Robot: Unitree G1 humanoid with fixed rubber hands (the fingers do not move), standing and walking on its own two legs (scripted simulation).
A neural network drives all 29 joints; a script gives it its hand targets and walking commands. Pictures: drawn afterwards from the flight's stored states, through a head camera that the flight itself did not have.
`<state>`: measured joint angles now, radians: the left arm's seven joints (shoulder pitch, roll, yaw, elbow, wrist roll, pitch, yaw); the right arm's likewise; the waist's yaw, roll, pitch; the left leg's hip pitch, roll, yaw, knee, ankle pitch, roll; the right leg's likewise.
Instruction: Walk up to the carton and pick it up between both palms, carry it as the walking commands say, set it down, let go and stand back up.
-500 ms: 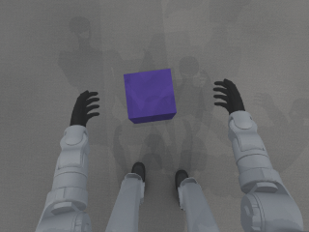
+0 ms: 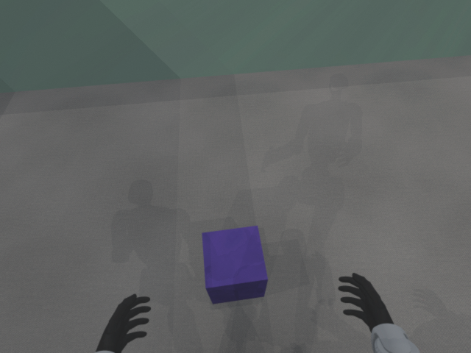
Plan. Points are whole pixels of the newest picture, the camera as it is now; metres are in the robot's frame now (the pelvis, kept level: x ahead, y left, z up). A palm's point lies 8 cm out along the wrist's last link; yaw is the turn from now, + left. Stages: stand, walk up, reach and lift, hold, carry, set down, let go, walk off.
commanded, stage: let go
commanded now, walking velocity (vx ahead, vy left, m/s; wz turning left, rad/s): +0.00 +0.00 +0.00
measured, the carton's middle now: (234, 266) +0.47 +0.05 -0.65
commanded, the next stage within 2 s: stand in 0.54 s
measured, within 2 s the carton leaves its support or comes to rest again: neither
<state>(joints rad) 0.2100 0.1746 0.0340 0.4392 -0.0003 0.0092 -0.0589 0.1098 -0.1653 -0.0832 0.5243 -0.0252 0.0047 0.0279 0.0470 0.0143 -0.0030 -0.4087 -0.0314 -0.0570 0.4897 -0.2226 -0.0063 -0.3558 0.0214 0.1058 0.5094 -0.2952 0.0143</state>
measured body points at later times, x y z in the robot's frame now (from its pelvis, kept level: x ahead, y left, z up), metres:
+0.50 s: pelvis +0.01 -0.01 +0.00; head +0.02 +0.00 +0.45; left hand +0.17 +0.23 -0.08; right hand +0.17 -0.24 -0.07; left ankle +0.01 +0.12 -0.74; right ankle -0.03 -0.13 -0.74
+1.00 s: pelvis +0.01 +0.01 +0.00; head +0.02 +0.03 +0.45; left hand +0.13 +0.29 -0.11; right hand +0.14 -0.28 -0.09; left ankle +0.01 +0.12 -0.74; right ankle -0.03 -0.13 -0.74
